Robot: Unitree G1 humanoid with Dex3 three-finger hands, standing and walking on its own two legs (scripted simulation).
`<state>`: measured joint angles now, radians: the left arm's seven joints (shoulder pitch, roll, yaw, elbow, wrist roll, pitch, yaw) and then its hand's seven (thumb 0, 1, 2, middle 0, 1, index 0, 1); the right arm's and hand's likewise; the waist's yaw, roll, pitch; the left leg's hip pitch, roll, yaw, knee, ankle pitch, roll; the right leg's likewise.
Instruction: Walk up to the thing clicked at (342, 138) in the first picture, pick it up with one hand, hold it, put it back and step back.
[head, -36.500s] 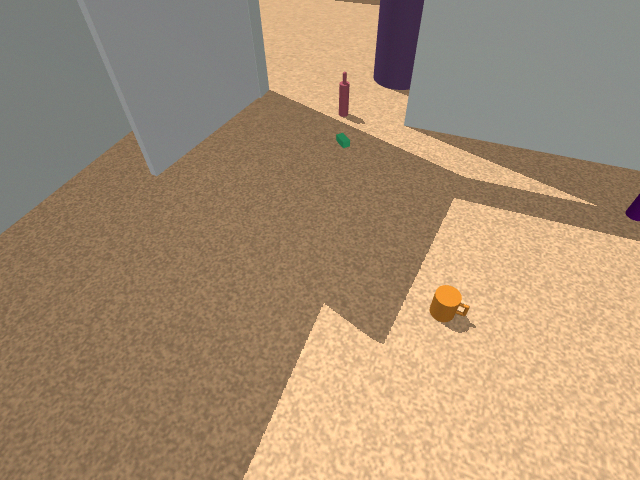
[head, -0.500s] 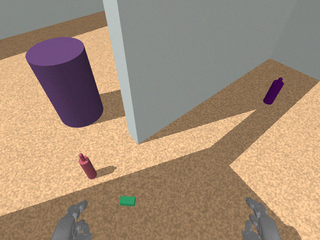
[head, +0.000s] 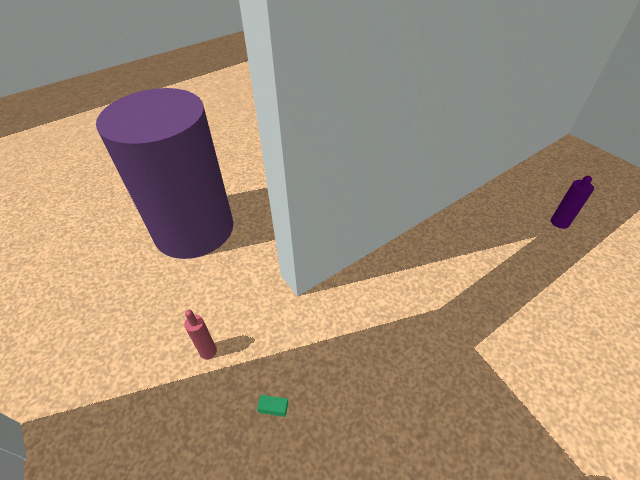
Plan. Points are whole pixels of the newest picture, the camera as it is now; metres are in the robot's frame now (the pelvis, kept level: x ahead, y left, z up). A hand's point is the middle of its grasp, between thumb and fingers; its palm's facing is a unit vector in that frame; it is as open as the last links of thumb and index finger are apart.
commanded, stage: stand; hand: left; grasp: from above
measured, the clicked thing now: (273, 405) +0.47 +0.18 -0.75
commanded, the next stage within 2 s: step back in 1.98 s
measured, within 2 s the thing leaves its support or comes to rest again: neither
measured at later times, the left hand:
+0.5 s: hand out of the picture +0.05 +0.24 -0.15, palm faces +0.03 -0.94 -0.34, open 7.4 cm
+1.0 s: hand out of the picture +0.07 +0.23 -0.15, palm faces +0.03 -0.94 -0.33, open 7.4 cm
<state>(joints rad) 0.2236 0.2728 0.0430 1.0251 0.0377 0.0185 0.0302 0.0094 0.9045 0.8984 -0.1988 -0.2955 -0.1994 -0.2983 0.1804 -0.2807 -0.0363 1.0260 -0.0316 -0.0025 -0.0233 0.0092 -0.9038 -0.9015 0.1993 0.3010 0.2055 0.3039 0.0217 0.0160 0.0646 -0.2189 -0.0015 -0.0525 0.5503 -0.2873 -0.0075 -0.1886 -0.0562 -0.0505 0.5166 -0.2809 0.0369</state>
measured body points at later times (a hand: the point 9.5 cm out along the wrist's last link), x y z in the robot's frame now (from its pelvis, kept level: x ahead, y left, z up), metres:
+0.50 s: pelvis +0.00 -0.01 +0.01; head +0.00 -0.01 +0.46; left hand +0.05 +0.29 -0.13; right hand +0.07 -0.29 -0.13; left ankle +0.01 +0.13 -0.73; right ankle +0.00 -0.14 -0.73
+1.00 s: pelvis +0.00 -0.01 +0.01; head +0.01 -0.01 +0.46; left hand +0.07 +0.28 -0.12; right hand +0.08 -0.30 -0.13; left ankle +0.01 +0.13 -0.73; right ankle +0.00 -0.14 -0.73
